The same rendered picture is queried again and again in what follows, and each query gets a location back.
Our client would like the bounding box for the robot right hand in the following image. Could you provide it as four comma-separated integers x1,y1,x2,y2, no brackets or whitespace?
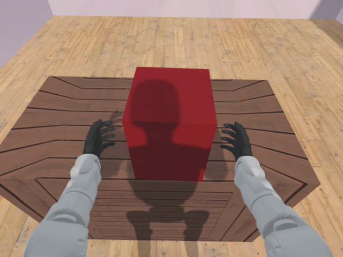
220,122,252,162

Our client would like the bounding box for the pedestal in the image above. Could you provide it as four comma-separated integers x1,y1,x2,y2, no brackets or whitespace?
0,76,321,242

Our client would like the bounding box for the robot right forearm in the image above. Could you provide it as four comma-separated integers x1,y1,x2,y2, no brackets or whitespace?
234,156,333,257

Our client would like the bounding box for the robot left hand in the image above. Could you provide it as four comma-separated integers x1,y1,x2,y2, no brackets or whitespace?
83,119,115,158

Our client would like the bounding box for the right robot upper arm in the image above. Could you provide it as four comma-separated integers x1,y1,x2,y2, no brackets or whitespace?
264,225,332,257

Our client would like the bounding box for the carton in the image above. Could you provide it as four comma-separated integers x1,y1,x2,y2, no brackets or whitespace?
122,67,217,182

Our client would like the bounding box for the left robot upper arm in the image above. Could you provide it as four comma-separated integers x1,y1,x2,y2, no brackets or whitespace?
26,220,89,257

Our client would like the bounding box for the robot left forearm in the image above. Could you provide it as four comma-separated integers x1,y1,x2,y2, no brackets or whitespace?
23,154,101,257

